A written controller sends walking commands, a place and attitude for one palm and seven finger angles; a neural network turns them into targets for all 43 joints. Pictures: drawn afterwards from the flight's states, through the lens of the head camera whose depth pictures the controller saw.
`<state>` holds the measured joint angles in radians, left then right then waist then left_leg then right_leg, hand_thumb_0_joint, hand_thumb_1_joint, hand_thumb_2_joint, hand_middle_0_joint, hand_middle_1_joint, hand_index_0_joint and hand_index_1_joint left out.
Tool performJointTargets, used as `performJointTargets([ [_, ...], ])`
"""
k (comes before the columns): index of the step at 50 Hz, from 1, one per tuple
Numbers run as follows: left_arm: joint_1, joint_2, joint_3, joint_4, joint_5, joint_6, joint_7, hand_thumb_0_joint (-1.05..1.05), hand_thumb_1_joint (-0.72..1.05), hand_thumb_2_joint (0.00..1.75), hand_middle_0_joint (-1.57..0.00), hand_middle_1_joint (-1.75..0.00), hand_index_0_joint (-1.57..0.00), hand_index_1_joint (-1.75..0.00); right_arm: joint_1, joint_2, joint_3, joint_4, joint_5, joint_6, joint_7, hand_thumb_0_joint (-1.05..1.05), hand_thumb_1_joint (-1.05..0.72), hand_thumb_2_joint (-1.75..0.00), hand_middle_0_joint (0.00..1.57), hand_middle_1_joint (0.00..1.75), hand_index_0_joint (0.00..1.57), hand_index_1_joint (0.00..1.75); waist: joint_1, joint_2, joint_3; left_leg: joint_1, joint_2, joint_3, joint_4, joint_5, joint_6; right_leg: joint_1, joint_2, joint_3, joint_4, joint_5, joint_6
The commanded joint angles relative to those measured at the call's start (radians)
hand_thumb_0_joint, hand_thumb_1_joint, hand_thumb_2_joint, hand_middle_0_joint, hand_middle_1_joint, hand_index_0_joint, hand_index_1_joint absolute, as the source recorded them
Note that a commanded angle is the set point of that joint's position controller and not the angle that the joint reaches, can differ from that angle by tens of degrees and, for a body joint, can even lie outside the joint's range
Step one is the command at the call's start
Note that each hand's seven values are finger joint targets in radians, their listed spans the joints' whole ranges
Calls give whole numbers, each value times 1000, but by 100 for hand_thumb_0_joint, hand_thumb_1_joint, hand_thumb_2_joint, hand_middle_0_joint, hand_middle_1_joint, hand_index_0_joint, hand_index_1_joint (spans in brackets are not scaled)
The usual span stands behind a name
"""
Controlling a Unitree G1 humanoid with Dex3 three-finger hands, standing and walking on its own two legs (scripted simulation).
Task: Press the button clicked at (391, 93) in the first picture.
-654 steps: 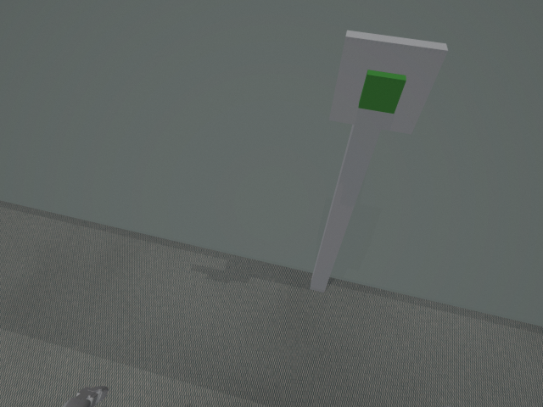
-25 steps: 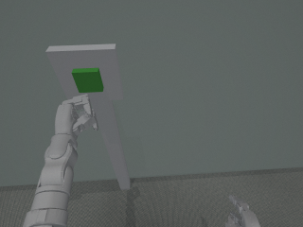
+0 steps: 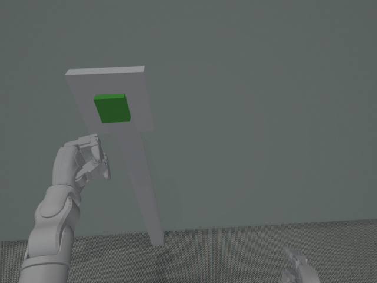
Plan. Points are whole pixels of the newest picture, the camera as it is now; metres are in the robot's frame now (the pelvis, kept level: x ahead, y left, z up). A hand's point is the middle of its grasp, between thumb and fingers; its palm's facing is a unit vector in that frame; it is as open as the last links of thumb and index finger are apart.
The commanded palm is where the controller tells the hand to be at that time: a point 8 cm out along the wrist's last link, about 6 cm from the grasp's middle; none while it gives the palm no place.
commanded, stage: draw the hand back to the body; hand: left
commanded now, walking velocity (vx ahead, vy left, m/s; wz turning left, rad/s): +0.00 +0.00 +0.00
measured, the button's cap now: (113, 107) +0.47 +0.23 +0.16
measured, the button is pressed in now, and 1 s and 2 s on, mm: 0 0 0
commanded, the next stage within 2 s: step back with the hand held close in 1.18 s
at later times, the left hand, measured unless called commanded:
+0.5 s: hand (61, 194) +0.22 +0.24 +0.16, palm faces +0.34 -0.90 -0.26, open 3.1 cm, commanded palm +0.17 +0.27 +0.17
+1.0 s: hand (23, 208) +0.18 +0.27 +0.18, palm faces +0.43 -0.82 -0.38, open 3.1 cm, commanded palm +0.13 +0.30 +0.19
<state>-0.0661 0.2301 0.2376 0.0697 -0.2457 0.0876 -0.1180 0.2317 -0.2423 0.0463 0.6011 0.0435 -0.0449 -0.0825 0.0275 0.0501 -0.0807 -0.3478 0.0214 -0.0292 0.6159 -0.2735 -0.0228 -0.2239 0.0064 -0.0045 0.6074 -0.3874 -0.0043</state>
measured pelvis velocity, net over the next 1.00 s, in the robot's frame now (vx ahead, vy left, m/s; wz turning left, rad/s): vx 0.00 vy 0.02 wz -0.01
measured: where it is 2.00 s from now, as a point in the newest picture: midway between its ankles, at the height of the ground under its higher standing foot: outside the picture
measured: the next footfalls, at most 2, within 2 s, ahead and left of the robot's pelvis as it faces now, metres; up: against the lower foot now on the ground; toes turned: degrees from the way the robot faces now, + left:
none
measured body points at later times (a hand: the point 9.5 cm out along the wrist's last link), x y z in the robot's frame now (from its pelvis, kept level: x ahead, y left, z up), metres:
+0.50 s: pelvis -0.02 +0.01 +0.01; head -0.04 +0.00 +0.46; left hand +0.19 +0.28 +0.17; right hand +0.18 -0.20 -0.06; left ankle +0.03 +0.14 -0.73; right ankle -0.04 -0.12 -0.73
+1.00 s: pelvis +0.00 +0.02 +0.02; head -0.02 +0.01 +0.47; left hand +0.15 +0.31 +0.20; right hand +0.20 -0.19 -0.06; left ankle +0.03 +0.14 -0.73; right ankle -0.04 -0.12 -0.73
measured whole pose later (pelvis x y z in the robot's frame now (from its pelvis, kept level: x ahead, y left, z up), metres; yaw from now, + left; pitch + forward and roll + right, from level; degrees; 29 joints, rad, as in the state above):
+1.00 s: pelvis +0.00 +0.02 +0.02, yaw +0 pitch -5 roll +0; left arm 0.53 0.32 0.30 -0.48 -0.05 -0.10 0.10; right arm 0.18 -0.22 0.04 0.62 -0.02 -0.08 -0.09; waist 0.08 0.05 0.01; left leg -0.14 0.00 -0.01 0.42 -0.20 0.00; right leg 0.01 -0.02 0.01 0.36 -0.27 0.02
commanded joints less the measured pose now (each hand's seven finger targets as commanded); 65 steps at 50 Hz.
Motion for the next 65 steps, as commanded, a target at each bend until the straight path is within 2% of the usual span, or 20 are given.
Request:
performJointTargets([
  [1, -262, 186, 72, -305, -17, -67, 8, 0, 90, 90, -130, -150, -130, -150, -182, -101, -38, -187, 1, -77, -13, 0, -90, -90, 20, 30, 20, 30, 11, -47, -132, 164, -37, 31, -67, 172, 55, -52, 19, -30, -116, 330, 2],
  [2, -249, 184, 70, -325, -15, -66, 7, 0, 90, 90, -130, -150, -130, -150, -186, -99, -39, -187, 2, -82, -15, 0, -90, -90, 20, 30, 20, 30, 11, -15, -133, 174, -37, 33, -71, 163, 55, -61, 17, -27, -121, 313, 2],
  [7, -178, 197, 88, -360, -33, -53, -14, 0, 90, 90, -130, -150, -130, -150, -189, -100, -35, -180, 2, -104, -25, 0, -90, -90, 20, 30, 20, 30, 15, -31, -129, 178, -38, 27, -85, 120, 54, -60, 16, -24, -145, 246, 4],
  [10, -155, 186, 78, -392, -40, -35, -28, 0, 90, 90, -130, -150, -130, -150, -197, -97, -29, -180, 4, -118, -30, 0, -90, -90, 20, 30, 20, 30, 17, -1, -100, 185, -39, 22, -97, 101, 51, -70, 19, -30, -154, 212, 0],
  [11, -104, 305, 73, -449, 92, -114, 75, 0, 90, 90, -130, -150, -130, -150, -198, -96, -31, -161, -24, -121, -34, 0, -90, -90, 20, 30, 20, 30, 18, -17, 1, 208, -45, 35, -122, 93, 59, -117, 2, 5, -254, 179, 0],
  [13, 16, 205, 22, -409, 111, -151, 137, 0, 90, 90, -130, -150, -130, -150, -209, -85, -20, -152, -33, -118, -36, 0, -90, -90, 20, 30, 20, 30, 12, -53, 48, 214, -38, 27, -139, 69, 60, -110, -6, -12, -265, 129, -1],
  [15, 19, 214, 18, -452, 134, -177, 167, 0, 90, 90, -130, -150, -130, -150, -208, -86, -20, -145, -39, -107, -35, 0, -90, -90, 20, 30, 20, 30, 11, -25, 29, 247, -32, 25, -175, 61, 56, -74, -2, -13, -278, 114, -3],
  [16, 39, 228, 33, -440, 140, -188, 177, 0, 90, 90, -130, -150, -130, -150, -208, -91, -26, -137, -44, -105, -36, 0, -90, -90, 20, 30, 20, 30, 14, -66, 30, 256, -30, 28, -185, 58, 58, -66, 3, -11, -299, 104, -1],
  [17, 33, 235, 40, -465, 148, -201, 187, 0, 90, 90, -130, -150, -130, -150, -209, -87, -26, -140, -45, -102, -38, 0, -90, -90, 20, 30, 20, 30, 12, -59, 8, 273, -28, 30, -194, 73, 60, -42, -2, -9, -299, 117, 0],
  [21, 61, 233, 37, -534, 176, -238, 213, 0, 90, 90, -130, -150, -130, -150, -217, -84, -26, -125, -53, -102, -37, 0, -90, -90, 20, 30, 20, 30, 15, 28, -14, 331, -25, 30, -231, 94, 52, 0, 5, -14, -318, 142, -8],
  [24, 139, 209, 26, -588, 186, -252, 225, 0, 90, 90, -130, -150, -130, -150, -215, -78, -25, -127, -57, -105, -31, 0, -90, -90, 20, 30, 20, 30, 21, 59, -32, 350, -21, 21, -256, 128, 47, 47, 5, -24, -303, 183, -14],
  [26, 206, 220, 45, -592, 189, -253, 227, 0, 90, 90, -130, -150, -130, -150, -221, -85, -30, -125, -63, -105, -27, 0, -90, -90, 20, 30, 20, 30, 29, 7, -12, 343, -20, 20, -265, 137, 47, 55, 11, -25, -319, 190, -11],
  [31, 328, 222, 80, -605, 188, -252, 225, 0, 90, 90, -130, -150, -130, -150, -224, -82, -37, -127, -66, -88, -19, 0, -90, -90, 20, 30, 20, 30, 37, -33, 53, 321, -15, 24, -280, 152, 47, 63, 12, -27, -337, 204, -8],
  [36, 405, 238, 120, -674, 190, -253, 224, 0, 90, 90, -130, -150, -130, -150, -221, -75, -42, -136, -65, -81, -12, 0, -90, -90, 20, 30, 20, 30, 42, -12, 42, 326, -12, 30, -270, 193, 44, 82, 12, -27, -334, 244, -8],
  [40, 440, 242, 133, -740, 191, -258, 229, 0, 90, 90, -130, -150, -130, -150, -211, -69, -42, -142, -63, -82, -9, 0, -90, -90, 20, 30, 20, 30, 40, 44, 30, 327, -12, 29, -262, 207, 39, 90, 7, -28, -319, 260, -10],
  [41, 462, 252, 147, -739, 190, -255, 229, 0, 90, 90, -130, -150, -130, -150, -215, -71, -44, -142, -64, -86, -11, 0, -90, -90, 20, 30, 20, 30, 44, 13, 40, 325, -11, 30, -260, 208, 41, 85, 11, -28, -331, 261, -9],
  [45, 526, 251, 164, -773, 188, -255, 233, 0, 90, 90, -130, -150, -130, -150, -203, -70, -46, -150, -62, -88, -10, 0, -90, -90, 20, 30, 20, 30, 48, 35, 27, 324, -11, 30, -250, 242, 40, 99, 8, -29, -310, 299, -10],
  [51, 482, 226, 132, -735, 193, -242, 235, 0, 90, 90, -130, -150, -130, -150, -201, -75, -52, -140, -62, -87, -18, 0, -90, -90, 20, 30, 20, 30, 34, -16, 92, 320, -10, 33, -256, 204, 45, 55, 11, -29, -336, 254, -4],
  [57, 482, 243, 146, -763, 193, -247, 241, 0, 90, 90, -130, -150, -130, -150, -199, -68, -49, -143, -64, -87, -23, 0, -90, -90, 20, 30, 20, 30, 44, 27, 23, 339, -15, 36, -243, 239, 46, 95, 1, -24, -316, 296, -6],
  [65, 474, 246, 156, -726, 188, -244, 239, 0, 90, 90, -130, -150, -130, -150, -203, -65, -47, -137, -64, -84, -25, 0, -90, -90, 20, 30, 20, 30, 42, -9, 70, 322, -16, 41, -246, 228, 45, 76, 5, -24, -331, 293, -2],
])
